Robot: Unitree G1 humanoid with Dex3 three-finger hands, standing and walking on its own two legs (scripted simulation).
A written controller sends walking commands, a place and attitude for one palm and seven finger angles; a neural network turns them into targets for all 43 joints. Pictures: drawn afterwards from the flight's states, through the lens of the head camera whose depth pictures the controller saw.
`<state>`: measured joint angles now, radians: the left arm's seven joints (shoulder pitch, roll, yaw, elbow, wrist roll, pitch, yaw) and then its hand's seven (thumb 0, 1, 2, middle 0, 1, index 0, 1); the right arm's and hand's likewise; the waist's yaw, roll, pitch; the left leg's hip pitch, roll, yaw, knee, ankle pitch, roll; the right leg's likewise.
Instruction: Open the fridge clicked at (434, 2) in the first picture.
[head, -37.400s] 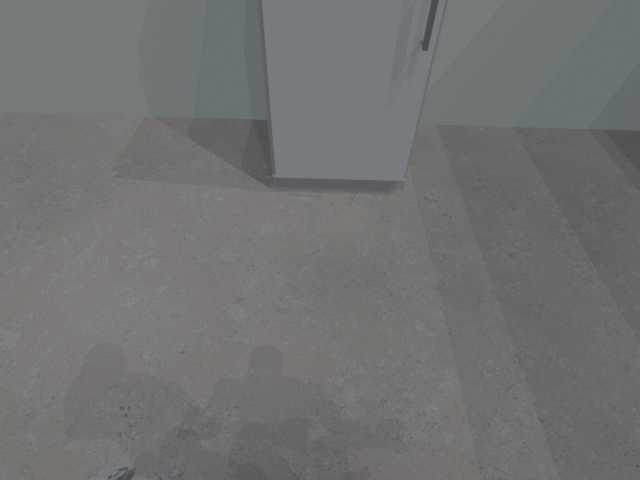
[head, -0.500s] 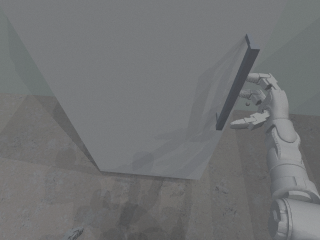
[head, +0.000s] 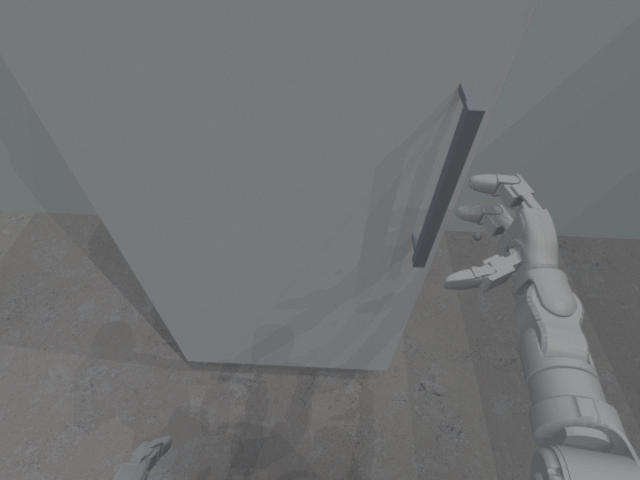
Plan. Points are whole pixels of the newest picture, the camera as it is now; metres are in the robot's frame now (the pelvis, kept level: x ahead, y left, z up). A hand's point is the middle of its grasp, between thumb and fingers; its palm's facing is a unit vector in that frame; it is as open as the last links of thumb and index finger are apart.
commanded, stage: slide the fingers in behind the handle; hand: right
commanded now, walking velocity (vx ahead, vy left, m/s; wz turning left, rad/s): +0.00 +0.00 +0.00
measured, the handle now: (438, 190) +0.49 -0.12 +0.10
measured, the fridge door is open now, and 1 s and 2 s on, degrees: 0 0 0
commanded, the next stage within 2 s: loosen the grip on the handle in 0.56 s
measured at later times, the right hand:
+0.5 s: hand (461, 230) +0.41 -0.13 +0.11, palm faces -0.05 +1.00 +0.00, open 14.0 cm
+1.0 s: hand (451, 218) +0.42 -0.12 +0.12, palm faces -0.04 +1.00 +0.05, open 14.6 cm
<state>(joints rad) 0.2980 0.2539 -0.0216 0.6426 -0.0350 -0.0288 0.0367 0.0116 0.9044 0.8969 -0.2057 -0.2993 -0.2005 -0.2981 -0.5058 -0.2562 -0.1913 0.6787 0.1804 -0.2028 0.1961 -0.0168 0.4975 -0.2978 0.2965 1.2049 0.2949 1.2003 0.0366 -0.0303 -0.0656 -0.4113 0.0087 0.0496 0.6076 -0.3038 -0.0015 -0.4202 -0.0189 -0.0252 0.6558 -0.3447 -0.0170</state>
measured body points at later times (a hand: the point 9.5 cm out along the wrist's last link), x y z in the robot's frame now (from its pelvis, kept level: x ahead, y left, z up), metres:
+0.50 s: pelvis -0.01 +0.00 +0.00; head +0.02 +0.01 +0.45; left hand +0.08 +0.25 -0.12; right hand +0.40 -0.19 +0.11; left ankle +0.00 +0.12 -0.72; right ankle -0.01 -0.11 -0.72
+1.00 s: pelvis -0.02 +0.01 +0.00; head +0.01 +0.00 +0.45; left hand +0.07 +0.28 -0.10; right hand +0.42 -0.18 +0.12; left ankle +0.00 +0.12 -0.72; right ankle -0.01 -0.11 -0.72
